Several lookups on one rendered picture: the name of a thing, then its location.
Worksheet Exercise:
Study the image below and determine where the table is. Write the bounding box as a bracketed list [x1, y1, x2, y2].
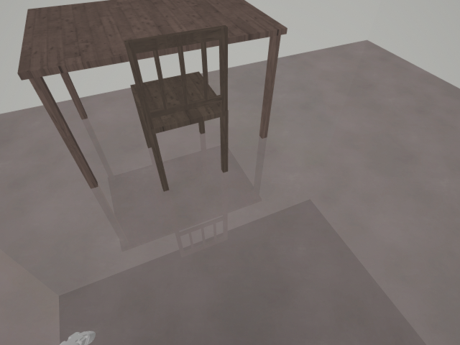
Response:
[18, 0, 288, 189]

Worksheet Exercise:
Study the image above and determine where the chair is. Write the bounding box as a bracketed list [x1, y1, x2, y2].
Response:
[124, 25, 228, 192]

